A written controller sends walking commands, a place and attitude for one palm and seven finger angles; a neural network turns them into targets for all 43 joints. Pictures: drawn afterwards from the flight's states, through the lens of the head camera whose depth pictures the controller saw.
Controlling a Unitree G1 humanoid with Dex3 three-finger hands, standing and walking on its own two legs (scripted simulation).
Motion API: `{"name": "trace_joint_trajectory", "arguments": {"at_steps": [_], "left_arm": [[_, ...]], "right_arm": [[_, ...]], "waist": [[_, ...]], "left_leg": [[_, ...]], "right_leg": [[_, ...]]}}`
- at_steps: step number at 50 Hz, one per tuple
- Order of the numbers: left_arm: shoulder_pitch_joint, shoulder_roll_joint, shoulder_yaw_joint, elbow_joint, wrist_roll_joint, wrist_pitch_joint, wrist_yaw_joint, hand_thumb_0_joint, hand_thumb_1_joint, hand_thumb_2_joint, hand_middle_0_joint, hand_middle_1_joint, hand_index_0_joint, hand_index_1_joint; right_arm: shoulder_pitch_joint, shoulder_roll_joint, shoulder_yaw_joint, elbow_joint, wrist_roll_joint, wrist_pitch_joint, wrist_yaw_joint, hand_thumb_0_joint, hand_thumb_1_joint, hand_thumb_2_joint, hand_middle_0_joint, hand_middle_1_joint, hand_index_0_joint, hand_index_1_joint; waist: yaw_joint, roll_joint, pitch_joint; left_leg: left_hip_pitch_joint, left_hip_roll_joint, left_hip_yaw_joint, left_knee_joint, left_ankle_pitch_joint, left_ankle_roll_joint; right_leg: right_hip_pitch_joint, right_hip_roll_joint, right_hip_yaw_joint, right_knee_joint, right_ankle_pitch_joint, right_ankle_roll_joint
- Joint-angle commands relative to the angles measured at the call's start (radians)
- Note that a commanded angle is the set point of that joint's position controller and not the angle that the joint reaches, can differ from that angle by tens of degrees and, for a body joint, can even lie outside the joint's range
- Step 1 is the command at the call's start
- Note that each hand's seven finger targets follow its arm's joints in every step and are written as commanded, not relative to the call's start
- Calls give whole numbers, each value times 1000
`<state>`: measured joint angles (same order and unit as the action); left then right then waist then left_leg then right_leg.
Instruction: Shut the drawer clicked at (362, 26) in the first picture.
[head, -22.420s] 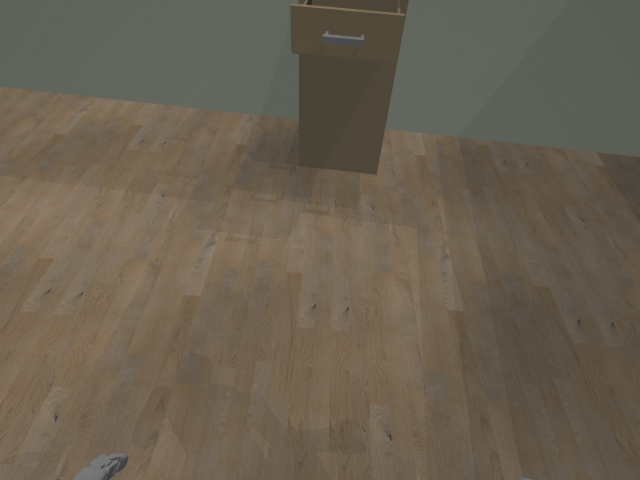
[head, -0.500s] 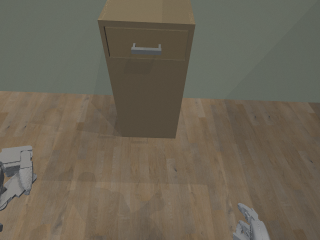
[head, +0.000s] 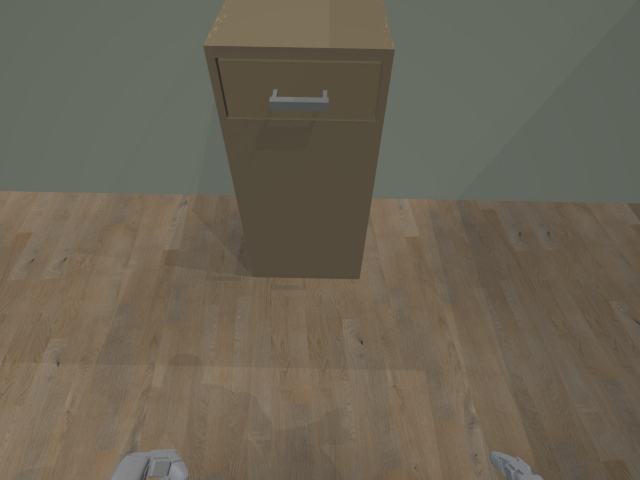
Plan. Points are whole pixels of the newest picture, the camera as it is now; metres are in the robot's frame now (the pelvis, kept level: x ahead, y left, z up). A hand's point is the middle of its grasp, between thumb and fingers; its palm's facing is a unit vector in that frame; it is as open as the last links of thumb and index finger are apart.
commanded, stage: let the arm hang, fingers relaxed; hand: left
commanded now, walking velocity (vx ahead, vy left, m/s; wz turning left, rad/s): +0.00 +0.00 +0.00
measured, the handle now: (299, 98) +0.88 +0.08 +0.01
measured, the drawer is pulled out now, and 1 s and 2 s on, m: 0.00 0.00 0.00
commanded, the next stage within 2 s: look to check the result in 0.86 s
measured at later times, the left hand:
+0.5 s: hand out of the picture -0.02 +0.21 -0.16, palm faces +0.02 -0.97 -0.24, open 6.8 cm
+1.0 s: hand out of the picture +0.03 +0.18 -0.16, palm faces +0.01 -0.98 -0.21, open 7.3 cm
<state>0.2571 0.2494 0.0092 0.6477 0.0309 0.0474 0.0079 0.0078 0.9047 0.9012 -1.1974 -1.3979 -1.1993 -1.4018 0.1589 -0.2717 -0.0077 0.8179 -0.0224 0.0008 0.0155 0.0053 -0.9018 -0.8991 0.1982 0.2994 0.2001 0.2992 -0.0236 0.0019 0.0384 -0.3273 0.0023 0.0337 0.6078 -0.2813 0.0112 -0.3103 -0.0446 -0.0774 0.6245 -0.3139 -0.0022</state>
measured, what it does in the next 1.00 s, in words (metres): stands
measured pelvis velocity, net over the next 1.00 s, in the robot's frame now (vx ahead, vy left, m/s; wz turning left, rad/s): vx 0.00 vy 0.00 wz -0.02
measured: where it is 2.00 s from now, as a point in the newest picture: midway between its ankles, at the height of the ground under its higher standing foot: outside the picture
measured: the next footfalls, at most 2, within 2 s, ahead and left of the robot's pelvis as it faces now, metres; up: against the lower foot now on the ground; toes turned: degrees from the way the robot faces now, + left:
none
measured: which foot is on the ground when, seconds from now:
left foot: down 0.00-1.00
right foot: down 0.00-1.00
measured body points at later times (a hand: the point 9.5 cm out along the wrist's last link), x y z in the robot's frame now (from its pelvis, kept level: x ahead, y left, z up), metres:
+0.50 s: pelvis -0.01 +0.01 +0.01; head +0.01 +0.01 +0.46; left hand -0.02 +0.26 -0.14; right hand -0.01 -0.21 -0.15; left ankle +0.03 +0.11 -0.73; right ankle +0.01 -0.12 -0.73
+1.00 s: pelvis +0.00 +0.00 +0.02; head +0.02 +0.00 +0.47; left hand +0.03 +0.24 -0.14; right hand +0.00 -0.22 -0.15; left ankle +0.03 +0.11 -0.73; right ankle +0.01 -0.12 -0.73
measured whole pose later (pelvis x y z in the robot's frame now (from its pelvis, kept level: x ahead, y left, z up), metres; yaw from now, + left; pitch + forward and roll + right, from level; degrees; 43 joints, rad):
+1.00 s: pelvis +0.00 +0.00 +0.02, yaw -1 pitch -2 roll +0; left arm 0.22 0.17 0.02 1.14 0.01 -0.01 0.03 0.00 0.91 0.90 -0.20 -0.30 -0.20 -0.30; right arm 0.26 -0.15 -0.02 1.13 -0.01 0.00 -0.03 0.00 -0.90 -0.90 0.20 0.30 0.20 0.30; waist -0.01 0.01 0.05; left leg -0.19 0.01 0.05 0.42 -0.20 0.01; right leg -0.18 -0.03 -0.07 0.41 -0.21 0.00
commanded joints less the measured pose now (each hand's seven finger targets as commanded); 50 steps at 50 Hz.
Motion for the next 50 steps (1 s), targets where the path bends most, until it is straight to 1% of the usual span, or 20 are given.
{"name": "trace_joint_trajectory", "arguments": {"at_steps": [1,3,4,6,7,8,9,10,13,14,18,23,27,29,30,36,39,42,45,50], "left_arm": [[20,122,38,51,-13,-39,12,0,900,900,-880,-1037,-880,-1037],[25,114,34,135,-15,-42,11,0,900,900,-800,-950,-800,-950],[27,115,35,162,-15,-44,12,0,900,900,-760,-907,-760,-907],[22,97,35,222,-16,-44,11,0,900,900,-680,-820,-680,-820],[24,99,34,245,-17,-45,10,0,900,900,-640,-777,-640,-777],[21,98,34,266,-17,-46,9,0,900,900,-600,-733,-600,-733],[22,105,36,283,-16,-49,9,0,900,900,-560,-690,-560,-690],[18,97,35,304,-17,-48,9,0,900,900,-520,-647,-520,-647],[25,83,34,353,-16,-49,9,0,900,900,-400,-517,-400,-517],[31,85,33,366,-16,-51,10,0,900,900,-360,-473,-360,-473],[48,61,33,411,-15,-50,14,0,900,900,-200,-300,-200,-300],[56,47,32,437,-15,-53,18,0,900,900,-200,-300,-200,-300],[51,39,32,447,-15,-55,20,0,900,900,-200,-300,-200,-300],[56,40,34,446,-15,-60,21,0,900,900,-200,-300,-200,-300],[48,31,32,450,-16,-60,22,0,900,900,-200,-300,-200,-300],[31,21,31,453,-17,-61,23,0,900,900,-200,-300,-200,-300],[33,27,34,454,-17,-62,23,0,900,900,-200,-300,-200,-300],[22,23,33,457,-19,-64,23,0,900,900,-200,-300,-200,-300],[18,28,35,457,-18,-65,22,0,900,900,-200,-300,-200,-300],[12,35,35,461,-19,-68,22,0,900,900,-200,-300,-200,-300]], "right_arm": [[-20,-99,-18,-20,-7,-10,-20,0,-900,-900,200,300,200,300],[-1,-73,-15,21,-3,-3,-25,0,-900,-900,200,300,200,300],[15,-71,-17,36,-2,1,-27,0,-900,-900,200,300,200,300],[42,-52,-20,72,-3,7,-32,0,-900,-900,200,300,200,300],[56,-49,-21,88,-2,8,-33,0,-900,-900,200,300,200,300],[67,-46,-23,103,-1,10,-34,0,-900,-900,200,300,200,300],[84,-58,-28,111,1,10,-36,0,-900,-900,200,300,200,300],[95,-51,-30,126,1,11,-37,0,-900,-900,200,300,200,300],[131,-46,-34,165,1,10,-40,0,-900,-900,200,300,200,300],[140,-47,-36,175,3,9,-41,0,-900,-900,200,300,200,300],[158,-27,-35,212,1,5,-44,0,-900,-900,200,300,200,300],[166,-13,-35,239,1,0,-45,0,-900,-900,200,300,200,300],[166,6,-31,255,2,-5,-46,0,-900,-900,200,300,200,300],[164,1,-32,256,4,-10,-47,0,-900,-900,200,300,200,300],[162,12,-29,262,3,-11,-48,0,-900,-900,200,300,200,300],[158,22,-25,277,3,-12,-50,0,-900,-900,200,300,200,300],[155,12,-27,276,4,-14,-51,0,-900,-900,200,300,200,300],[153,18,-25,282,4,-14,-52,0,-900,-900,200,300,200,300],[147,12,-28,283,5,-14,-52,0,-900,-900,200,300,200,300],[140,1,-29,288,5,-13,-52,0,-900,-900,200,300,200,300]], "waist": [[40,128,-78],[33,151,-66],[33,144,-58],[25,170,-45],[24,168,-44],[20,159,-33],[20,111,-32],[16,71,-20],[13,15,15],[14,4,13],[16,1,37],[19,-10,47],[20,17,39],[24,4,17],[21,9,23],[19,31,40],[22,42,26],[18,18,23],[16,18,24],[15,-8,24]], "left_leg": [[-11,111,-149,-195,226,45],[0,90,-126,-206,110,29],[10,89,-126,-205,91,25],[12,86,-120,-223,-7,23],[17,85,-121,-231,-29,23],[13,85,-124,-240,-57,22],[26,91,-127,-238,-50,24],[27,92,-127,-246,-74,25],[37,92,-125,-258,-89,29],[48,92,-123,-256,-65,31],[41,102,-133,-287,-85,37],[42,100,-129,-298,-67,37],[47,102,-125,-303,-25,35],[70,102,-112,-285,52,34],[76,104,-111,-287,67,33],[80,101,-104,-292,91,26],[96,102,-102,-288,120,26],[113,101,-94,-282,137,22],[120,105,-94,-285,132,24],[138,102,-87,-276,147,21]], "right_leg": [[153,-42,84,-139,100,-18],[146,-50,100,-191,65,-30],[140,-52,100,-210,56,-36],[123,-54,103,-244,2,-43],[120,-55,105,-255,-8,-45],[113,-54,106,-266,-27,-47],[110,-52,100,-274,-25,-47],[95,-55,98,-284,-50,-46],[58,-56,96,-299,-85,-45],[58,-55,95,-299,-72,-46],[49,-50,89,-289,-61,-40],[53,-50,90,-283,-39,-36],[73,-53,90,-274,7,-34],[92,-55,86,-269,57,-34],[89,-59,84,-269,64,-32],[96,-59,90,-280,77,-30],[107,-58,91,-281,101,-30],[108,-62,92,-289,110,-29],[104,-64,92,-297,101,-31],[102,-66,97,-307,106,-33]]}}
